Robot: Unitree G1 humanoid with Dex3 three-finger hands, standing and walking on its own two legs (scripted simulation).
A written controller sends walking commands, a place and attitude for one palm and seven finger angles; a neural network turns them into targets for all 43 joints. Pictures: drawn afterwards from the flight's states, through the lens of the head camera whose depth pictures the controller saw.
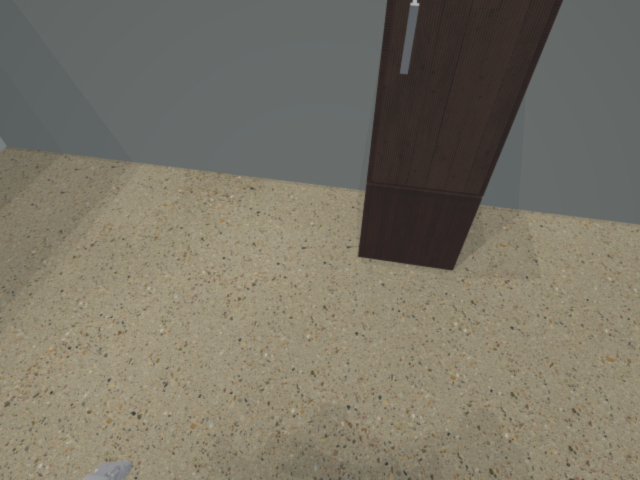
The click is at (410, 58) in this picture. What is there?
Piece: cupboard door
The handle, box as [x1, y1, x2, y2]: [400, 0, 418, 73]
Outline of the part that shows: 416,0 413,0 410,3 400,73 407,73 418,9 418,3 416,2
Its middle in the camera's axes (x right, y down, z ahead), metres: +0.21 -0.49 +0.94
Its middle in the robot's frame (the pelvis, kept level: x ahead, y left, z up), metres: +1.05 -0.16 +0.13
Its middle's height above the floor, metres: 0.90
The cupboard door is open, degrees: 0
